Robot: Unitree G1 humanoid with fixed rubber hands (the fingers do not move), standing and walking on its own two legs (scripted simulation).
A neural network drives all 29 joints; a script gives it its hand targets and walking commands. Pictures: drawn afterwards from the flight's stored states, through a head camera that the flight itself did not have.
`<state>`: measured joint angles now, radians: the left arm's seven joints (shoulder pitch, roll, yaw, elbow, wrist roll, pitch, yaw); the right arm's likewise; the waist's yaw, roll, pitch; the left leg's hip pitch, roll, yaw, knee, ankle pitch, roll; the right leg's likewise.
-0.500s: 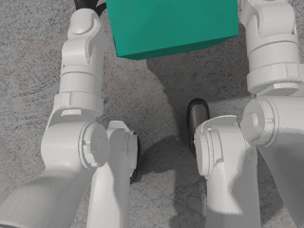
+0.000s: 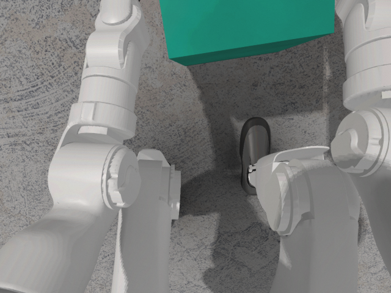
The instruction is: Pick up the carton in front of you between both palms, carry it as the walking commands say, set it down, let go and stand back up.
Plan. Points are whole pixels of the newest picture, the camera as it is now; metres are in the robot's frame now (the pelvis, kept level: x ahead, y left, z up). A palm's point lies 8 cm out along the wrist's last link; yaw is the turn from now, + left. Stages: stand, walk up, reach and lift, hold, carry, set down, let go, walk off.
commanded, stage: set down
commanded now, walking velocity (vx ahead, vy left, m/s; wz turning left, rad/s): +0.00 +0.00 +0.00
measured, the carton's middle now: out of the picture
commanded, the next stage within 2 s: let go in 1.96 s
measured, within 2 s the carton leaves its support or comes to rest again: neither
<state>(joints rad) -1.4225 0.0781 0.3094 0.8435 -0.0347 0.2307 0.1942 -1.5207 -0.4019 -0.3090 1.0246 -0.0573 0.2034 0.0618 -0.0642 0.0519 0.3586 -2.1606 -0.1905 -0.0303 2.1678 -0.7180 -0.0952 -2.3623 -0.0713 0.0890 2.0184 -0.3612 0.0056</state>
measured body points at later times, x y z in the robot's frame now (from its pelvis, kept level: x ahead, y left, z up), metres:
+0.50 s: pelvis -0.01 +0.00 -0.01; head +0.37 -0.06 +0.21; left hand +0.56 +0.05 -0.20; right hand +0.55 -0.27 -0.19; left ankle +0.08 +0.13 -0.35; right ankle +0.15 -0.14 -0.35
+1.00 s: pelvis -0.01 -0.01 -0.01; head +0.38 -0.06 +0.20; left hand +0.57 +0.09 -0.19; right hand +0.56 -0.30 -0.19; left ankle +0.08 +0.13 -0.35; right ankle +0.15 -0.14 -0.35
